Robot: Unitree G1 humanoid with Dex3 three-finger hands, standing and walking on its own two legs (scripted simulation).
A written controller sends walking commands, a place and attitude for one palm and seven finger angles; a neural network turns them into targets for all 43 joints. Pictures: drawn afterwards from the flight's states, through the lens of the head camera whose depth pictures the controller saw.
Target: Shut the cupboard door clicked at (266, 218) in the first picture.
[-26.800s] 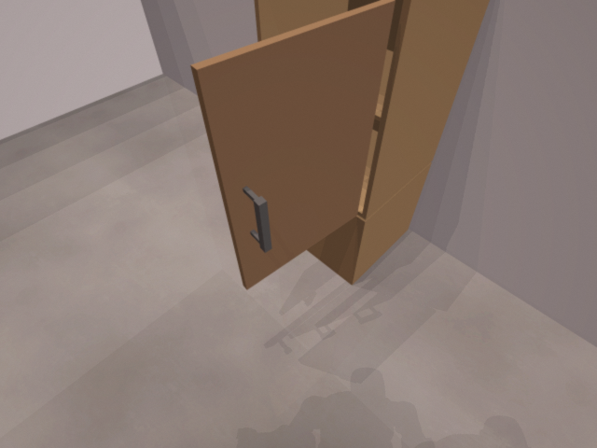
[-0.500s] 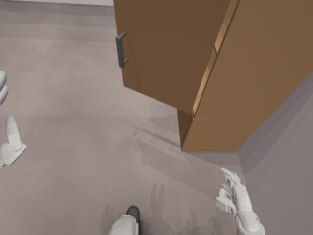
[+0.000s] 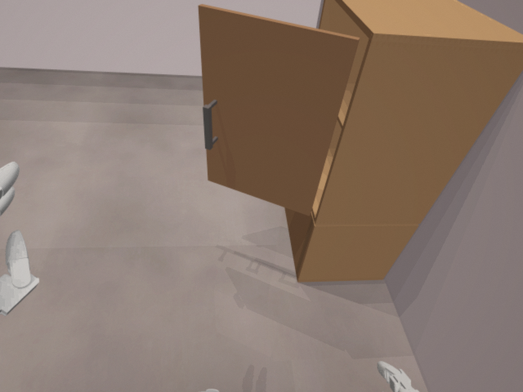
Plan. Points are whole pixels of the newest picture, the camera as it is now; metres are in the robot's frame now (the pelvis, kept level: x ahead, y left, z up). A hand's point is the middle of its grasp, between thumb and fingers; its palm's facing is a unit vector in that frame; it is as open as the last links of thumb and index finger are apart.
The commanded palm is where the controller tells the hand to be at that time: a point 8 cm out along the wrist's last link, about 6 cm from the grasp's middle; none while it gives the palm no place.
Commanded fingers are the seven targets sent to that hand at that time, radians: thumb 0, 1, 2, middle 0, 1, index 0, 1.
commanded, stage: stop stepping back and stand still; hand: left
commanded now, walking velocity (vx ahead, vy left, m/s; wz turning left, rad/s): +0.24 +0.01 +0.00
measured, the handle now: (211, 125) +0.88 +0.18 -0.07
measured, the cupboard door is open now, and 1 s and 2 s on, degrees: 63 63 63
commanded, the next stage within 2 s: let the arm hang, fingers relaxed in 0.30 s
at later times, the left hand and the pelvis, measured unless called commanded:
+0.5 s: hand (63, 301) +0.22 +0.28 +0.05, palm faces +0.25 -0.85 -0.46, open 7.4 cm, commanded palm none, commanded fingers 0.00 0.90 0.90 -0.20 -0.30 -0.20 -0.30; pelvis +0.00 +0.03 -0.01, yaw +1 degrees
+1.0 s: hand out of the picture -0.04 +0.24 -0.17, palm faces +0.06 -0.97 -0.25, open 7.3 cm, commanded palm none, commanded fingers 0.00 0.90 0.90 -0.20 -0.30 -0.20 -0.30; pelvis -0.01 +0.04 +0.01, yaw +2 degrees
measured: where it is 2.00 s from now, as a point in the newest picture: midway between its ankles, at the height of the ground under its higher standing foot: outside the picture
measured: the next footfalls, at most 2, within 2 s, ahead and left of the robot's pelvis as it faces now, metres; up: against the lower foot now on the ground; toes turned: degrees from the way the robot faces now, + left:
left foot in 0.12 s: +0.07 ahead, +0.14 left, +0.00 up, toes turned +3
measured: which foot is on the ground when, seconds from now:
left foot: up 0.00-0.10, down 0.12-1.00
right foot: down 0.00-1.00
